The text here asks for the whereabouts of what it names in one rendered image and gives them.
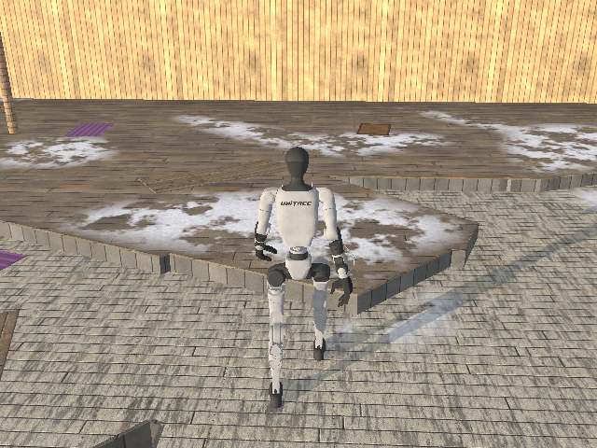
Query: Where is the right robot hand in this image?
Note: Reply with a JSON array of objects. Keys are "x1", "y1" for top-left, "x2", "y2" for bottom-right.
[{"x1": 330, "y1": 276, "x2": 353, "y2": 307}]

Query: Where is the robot left upper arm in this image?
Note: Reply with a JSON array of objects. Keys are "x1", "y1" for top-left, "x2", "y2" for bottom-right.
[{"x1": 257, "y1": 187, "x2": 279, "y2": 235}]

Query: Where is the robot right shin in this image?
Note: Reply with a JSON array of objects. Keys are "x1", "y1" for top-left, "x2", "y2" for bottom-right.
[{"x1": 313, "y1": 295, "x2": 326, "y2": 349}]

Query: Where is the robot right upper arm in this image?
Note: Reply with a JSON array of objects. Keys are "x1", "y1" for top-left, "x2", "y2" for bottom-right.
[{"x1": 316, "y1": 188, "x2": 339, "y2": 241}]

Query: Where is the robot left forearm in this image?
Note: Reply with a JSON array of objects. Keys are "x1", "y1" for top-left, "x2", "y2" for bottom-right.
[{"x1": 255, "y1": 222, "x2": 268, "y2": 250}]

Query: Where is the robot right forearm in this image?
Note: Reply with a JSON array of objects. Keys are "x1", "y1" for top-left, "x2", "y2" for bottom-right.
[{"x1": 329, "y1": 227, "x2": 350, "y2": 279}]

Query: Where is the humanoid robot head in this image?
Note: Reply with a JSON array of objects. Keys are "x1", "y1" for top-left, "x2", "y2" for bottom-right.
[{"x1": 282, "y1": 147, "x2": 313, "y2": 191}]

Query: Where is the left robot hand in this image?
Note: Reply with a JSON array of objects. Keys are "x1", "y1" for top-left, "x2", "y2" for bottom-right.
[{"x1": 255, "y1": 245, "x2": 277, "y2": 261}]

